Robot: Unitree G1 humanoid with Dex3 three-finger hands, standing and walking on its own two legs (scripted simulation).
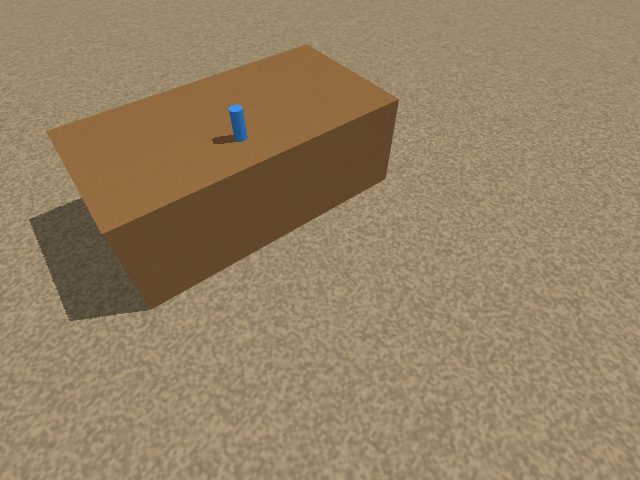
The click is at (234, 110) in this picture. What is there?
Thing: slim round
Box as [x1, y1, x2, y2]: [229, 105, 246, 141]
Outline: 232,105 229,107 229,112 234,137 236,140 242,141 246,139 242,108 240,105
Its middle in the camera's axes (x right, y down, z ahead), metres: -0.29 -0.40 +1.35
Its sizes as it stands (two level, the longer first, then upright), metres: 0.046 0.046 0.118
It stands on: a support 0.42 m high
